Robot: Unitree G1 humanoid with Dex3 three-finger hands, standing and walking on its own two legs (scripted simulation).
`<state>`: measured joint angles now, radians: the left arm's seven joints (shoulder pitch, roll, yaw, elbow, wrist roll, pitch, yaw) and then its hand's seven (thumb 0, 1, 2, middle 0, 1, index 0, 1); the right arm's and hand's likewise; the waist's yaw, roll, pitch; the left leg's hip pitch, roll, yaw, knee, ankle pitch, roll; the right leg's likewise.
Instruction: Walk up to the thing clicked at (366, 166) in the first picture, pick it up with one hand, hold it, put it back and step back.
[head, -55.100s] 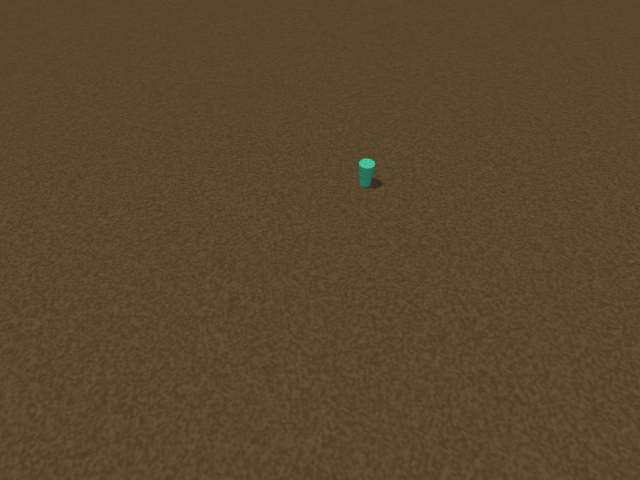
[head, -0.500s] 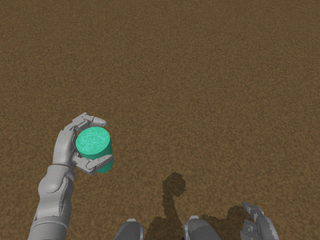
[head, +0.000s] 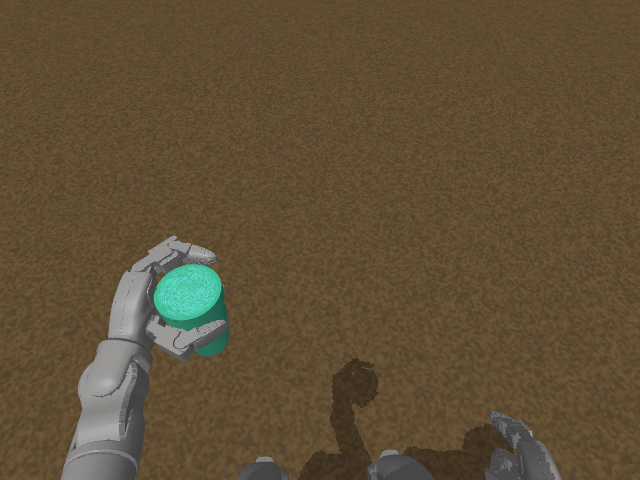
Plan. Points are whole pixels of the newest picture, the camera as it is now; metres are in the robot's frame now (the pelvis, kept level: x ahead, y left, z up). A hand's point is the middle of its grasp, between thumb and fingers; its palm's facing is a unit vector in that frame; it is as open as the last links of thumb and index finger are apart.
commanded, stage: lift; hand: left
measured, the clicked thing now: (200, 317) +0.32 +0.16 +0.01
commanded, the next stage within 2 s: hold in 0.02 s
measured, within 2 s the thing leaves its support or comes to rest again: neither
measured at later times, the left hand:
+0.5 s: hand (192, 298) +0.32 +0.16 +0.06, palm faces -0.12 -0.99 +0.00, open 10.0 cm
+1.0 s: hand (187, 297) +0.32 +0.16 +0.06, palm faces -0.13 -0.99 +0.00, open 10.0 cm
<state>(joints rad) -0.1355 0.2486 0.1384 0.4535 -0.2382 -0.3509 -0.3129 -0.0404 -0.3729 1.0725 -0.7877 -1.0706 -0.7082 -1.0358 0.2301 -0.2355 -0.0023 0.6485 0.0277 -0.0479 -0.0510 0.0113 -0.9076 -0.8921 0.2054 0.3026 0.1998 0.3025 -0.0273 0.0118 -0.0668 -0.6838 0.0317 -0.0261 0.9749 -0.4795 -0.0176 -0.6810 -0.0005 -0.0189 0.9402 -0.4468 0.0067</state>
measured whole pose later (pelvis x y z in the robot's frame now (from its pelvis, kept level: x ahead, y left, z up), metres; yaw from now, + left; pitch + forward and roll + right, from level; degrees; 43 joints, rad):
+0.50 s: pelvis +0.00 +0.00 +0.01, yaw +0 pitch +8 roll -1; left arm -0.11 0.24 0.13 0.42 -0.22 -0.33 -0.28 -0.04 -0.38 1.07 -0.79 -1.07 -0.71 -1.03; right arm 0.22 -0.23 0.00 0.65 0.03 -0.04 -0.06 0.01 -0.91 -0.90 0.20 0.30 0.20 0.30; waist -0.02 0.01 -0.05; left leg -0.59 0.03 -0.02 0.91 -0.46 -0.02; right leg -0.59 0.00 -0.02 0.88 -0.43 0.00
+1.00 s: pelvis +0.00 +0.00 +0.02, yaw +0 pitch +7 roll -1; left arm -0.12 0.24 0.13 0.43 -0.22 -0.32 -0.29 -0.04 -0.38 1.08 -0.79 -1.06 -0.71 -1.03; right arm 0.23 -0.23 -0.01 0.65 0.03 -0.04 -0.05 0.01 -0.91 -0.90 0.21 0.30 0.20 0.30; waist -0.02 0.01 -0.04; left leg -0.55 0.03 -0.02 0.87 -0.44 -0.01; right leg -0.55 0.00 -0.01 0.84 -0.41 0.01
